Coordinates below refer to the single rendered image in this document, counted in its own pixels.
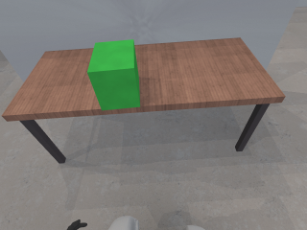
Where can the robot left thigh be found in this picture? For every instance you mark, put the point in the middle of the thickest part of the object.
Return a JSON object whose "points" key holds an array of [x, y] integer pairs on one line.
{"points": [[125, 223]]}

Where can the left robot hand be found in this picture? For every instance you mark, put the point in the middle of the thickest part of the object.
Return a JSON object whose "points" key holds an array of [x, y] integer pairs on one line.
{"points": [[76, 225]]}

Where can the table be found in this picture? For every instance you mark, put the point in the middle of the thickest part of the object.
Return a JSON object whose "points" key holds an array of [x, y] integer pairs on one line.
{"points": [[172, 76]]}

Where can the carton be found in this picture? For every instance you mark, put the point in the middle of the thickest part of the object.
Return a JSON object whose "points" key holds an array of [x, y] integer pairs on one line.
{"points": [[113, 73]]}

